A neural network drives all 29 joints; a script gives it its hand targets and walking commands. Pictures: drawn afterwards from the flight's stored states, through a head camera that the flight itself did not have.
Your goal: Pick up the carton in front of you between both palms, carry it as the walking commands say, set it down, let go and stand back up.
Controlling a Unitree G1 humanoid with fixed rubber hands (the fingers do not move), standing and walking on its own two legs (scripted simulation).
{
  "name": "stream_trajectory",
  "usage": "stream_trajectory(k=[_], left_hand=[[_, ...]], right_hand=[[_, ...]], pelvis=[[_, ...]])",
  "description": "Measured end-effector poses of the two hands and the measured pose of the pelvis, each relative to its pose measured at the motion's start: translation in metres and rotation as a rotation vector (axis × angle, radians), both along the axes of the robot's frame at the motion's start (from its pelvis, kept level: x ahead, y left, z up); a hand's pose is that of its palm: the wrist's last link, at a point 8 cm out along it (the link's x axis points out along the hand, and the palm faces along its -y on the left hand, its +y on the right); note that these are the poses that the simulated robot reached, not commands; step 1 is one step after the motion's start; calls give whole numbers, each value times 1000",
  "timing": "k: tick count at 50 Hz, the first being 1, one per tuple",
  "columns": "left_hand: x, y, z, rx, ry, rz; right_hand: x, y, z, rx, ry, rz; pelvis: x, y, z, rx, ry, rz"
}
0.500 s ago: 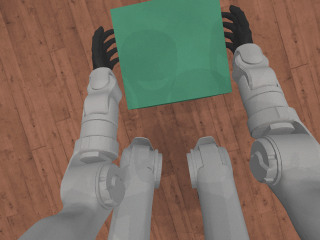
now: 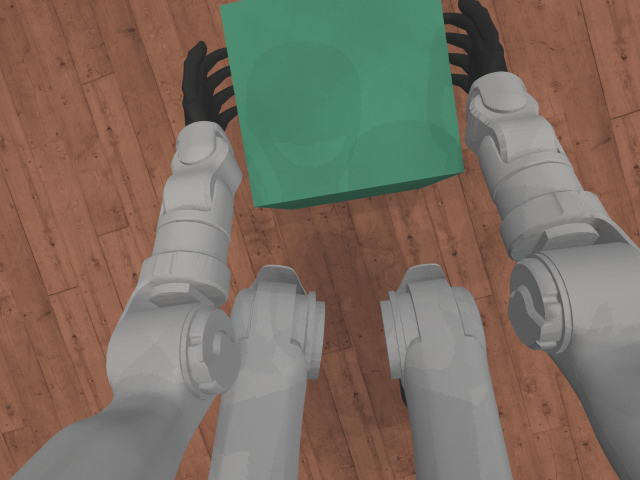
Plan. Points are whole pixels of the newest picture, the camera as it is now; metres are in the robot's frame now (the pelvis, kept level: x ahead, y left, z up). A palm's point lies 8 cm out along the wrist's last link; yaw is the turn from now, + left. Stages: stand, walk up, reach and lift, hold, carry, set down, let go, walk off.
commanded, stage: set down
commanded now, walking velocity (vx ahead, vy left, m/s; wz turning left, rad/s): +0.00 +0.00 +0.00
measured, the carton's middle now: (344, 119) +0.50 +0.00 -0.24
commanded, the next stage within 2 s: none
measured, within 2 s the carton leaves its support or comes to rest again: rests again in 0.14 s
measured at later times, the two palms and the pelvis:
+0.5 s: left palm (204, 122) +0.49 +0.16 -0.16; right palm (478, 83) +0.52 -0.15 -0.17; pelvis +0.00 +0.00 -0.01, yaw +0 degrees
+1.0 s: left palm (175, 137) +0.48 +0.20 -0.19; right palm (511, 94) +0.51 -0.20 -0.20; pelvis -0.01 +0.00 -0.01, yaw +1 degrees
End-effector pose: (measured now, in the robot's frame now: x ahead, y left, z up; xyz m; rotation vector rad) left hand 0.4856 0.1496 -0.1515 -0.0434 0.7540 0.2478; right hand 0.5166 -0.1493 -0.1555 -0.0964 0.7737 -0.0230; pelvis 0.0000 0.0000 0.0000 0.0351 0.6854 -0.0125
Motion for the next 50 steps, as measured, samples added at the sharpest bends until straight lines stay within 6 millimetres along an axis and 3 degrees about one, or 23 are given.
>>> stream_trajectory(k=[11, 37, 40, 44, 50], left_hand=[[1, 3, -9, 12, 24, -24], [5, 9, -13, 3, 12, -100], [-2, 14, -23, 22, 43, -102], [-11, 36, -37, 54, 68, -58], [-6, 53, -37, 64, 19, -39]], right_hand=[[-3, 2, -14, -3, 23, 10], [1, -2, -18, 34, 10, 67], [-2, -10, -25, 19, -1, 41], [-11, -33, -40, -10, 7, -13], [-7, -46, -42, -15, -41, -22]], pelvis=[[-1, 1, -5, 1, -23, 0], [-8, -1, -11, 13, -49, 0], [-9, -1, -10, 13, -55, -1], [-8, 0, -10, 12, -54, 0], [-6, 2, -14, 9, -52, 3]])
